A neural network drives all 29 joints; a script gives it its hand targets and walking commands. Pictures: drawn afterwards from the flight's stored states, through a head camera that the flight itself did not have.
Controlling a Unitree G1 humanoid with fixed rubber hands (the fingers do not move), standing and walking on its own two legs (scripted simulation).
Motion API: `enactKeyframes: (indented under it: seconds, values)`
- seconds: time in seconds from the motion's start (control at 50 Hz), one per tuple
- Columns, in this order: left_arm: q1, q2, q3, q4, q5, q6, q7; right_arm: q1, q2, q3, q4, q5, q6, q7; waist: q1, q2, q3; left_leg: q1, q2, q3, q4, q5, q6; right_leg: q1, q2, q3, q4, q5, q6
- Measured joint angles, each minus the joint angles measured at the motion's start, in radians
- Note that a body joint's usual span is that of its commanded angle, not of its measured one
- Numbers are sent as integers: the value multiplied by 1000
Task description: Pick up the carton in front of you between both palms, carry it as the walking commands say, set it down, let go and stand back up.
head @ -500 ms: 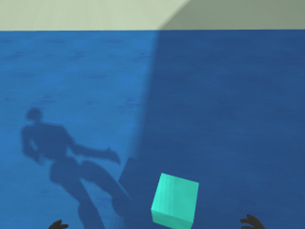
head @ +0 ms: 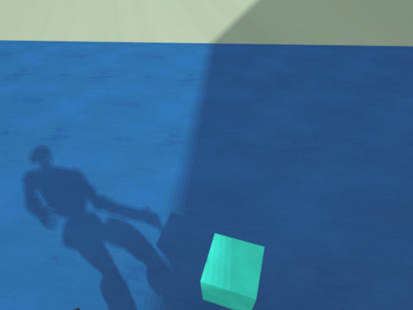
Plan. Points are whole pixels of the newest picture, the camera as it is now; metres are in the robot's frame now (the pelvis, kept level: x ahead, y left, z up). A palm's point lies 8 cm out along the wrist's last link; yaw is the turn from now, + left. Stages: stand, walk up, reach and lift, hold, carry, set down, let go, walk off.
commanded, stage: stand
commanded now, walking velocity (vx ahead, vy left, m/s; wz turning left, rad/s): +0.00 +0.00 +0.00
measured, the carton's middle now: (232, 274) +0.42 -0.09 -0.65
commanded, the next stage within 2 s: none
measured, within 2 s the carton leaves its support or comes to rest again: neither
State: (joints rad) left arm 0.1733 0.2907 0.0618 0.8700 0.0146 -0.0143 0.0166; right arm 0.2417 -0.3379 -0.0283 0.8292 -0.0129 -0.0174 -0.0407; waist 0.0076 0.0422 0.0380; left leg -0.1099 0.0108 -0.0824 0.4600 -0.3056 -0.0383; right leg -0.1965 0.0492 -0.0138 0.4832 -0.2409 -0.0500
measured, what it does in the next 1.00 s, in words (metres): stands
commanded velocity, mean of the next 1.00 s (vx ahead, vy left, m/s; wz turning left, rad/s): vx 0.00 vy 0.00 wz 0.00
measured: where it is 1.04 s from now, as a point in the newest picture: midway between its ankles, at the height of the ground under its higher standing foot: outside the picture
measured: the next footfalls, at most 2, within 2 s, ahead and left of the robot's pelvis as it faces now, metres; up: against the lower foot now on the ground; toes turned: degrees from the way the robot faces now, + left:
none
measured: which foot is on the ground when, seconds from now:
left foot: down 0.00-1.00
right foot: down 0.00-1.00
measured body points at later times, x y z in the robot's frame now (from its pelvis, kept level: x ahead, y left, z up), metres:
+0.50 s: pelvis -0.01 +0.01 +0.00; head -0.02 -0.01 +0.45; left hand +0.09 +0.30 -0.11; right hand +0.07 -0.29 -0.12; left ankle -0.03 +0.15 -0.74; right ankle +0.01 -0.08 -0.74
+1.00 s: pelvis -0.01 +0.01 +0.01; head -0.01 +0.00 +0.46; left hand +0.09 +0.31 -0.11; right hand +0.06 -0.29 -0.12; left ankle -0.03 +0.15 -0.74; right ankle +0.01 -0.08 -0.74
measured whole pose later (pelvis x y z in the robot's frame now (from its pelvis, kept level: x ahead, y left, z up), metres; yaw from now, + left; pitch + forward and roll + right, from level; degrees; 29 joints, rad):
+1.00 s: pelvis -0.01 +0.01 +0.01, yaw -1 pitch -3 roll +0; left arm 0.15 0.33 0.04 0.99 0.00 -0.02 0.02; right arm 0.20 -0.36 -0.02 0.96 0.00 -0.03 -0.03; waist 0.00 0.02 0.05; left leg -0.08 0.00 -0.06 0.37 -0.24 -0.02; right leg -0.17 0.04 0.01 0.39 -0.17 -0.03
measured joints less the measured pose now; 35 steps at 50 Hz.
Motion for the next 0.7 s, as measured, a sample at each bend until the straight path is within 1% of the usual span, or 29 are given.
enactKeyframes:
  seconds: [0.7]
  values:
    - [-20, 29, -15, 102, -14, -4, 2, -32, -15, 7, 111, 7, -7, 7, -3, -16, 10, 23, -11, 18, -71, 58, 12, 20, -12, 20, -71, 61, 15]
